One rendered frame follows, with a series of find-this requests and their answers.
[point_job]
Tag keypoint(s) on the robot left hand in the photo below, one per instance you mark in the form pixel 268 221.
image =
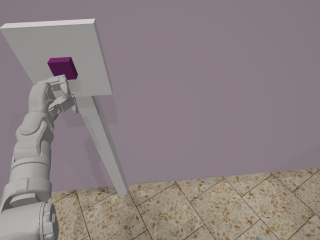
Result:
pixel 41 98

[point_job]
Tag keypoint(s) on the left robot upper arm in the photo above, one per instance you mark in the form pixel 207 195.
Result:
pixel 37 221

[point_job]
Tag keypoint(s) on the button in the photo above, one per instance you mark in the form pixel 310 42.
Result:
pixel 63 66

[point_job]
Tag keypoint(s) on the robot left forearm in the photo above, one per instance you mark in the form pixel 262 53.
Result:
pixel 29 180

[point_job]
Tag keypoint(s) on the panel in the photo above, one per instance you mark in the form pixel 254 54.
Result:
pixel 34 43

